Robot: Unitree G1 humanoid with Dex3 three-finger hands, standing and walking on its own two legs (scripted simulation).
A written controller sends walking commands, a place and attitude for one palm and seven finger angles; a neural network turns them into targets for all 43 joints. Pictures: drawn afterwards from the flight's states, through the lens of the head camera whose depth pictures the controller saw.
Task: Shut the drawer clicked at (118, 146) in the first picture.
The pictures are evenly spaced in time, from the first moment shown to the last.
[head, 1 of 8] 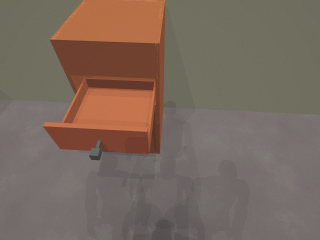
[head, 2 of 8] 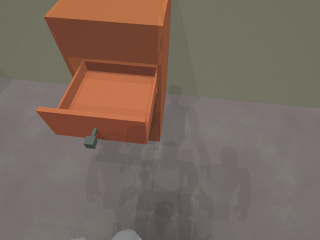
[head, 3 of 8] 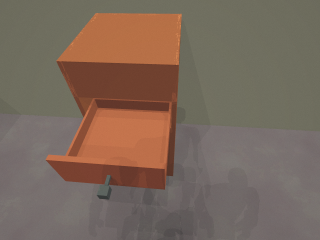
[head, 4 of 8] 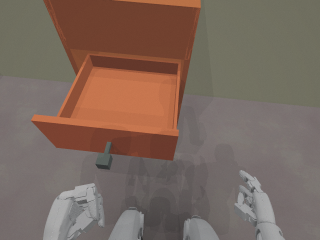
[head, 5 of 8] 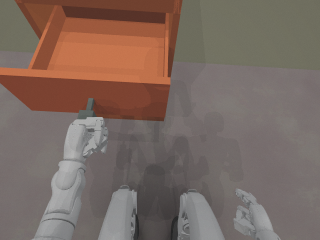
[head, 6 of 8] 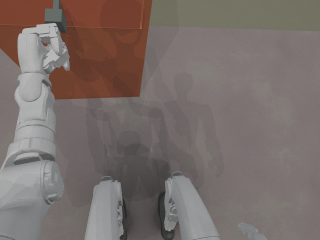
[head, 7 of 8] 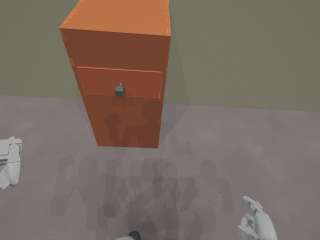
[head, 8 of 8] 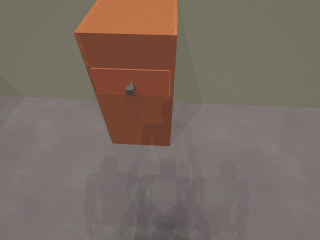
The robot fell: no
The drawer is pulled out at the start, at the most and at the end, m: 0.30 0.30 0.00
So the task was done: yes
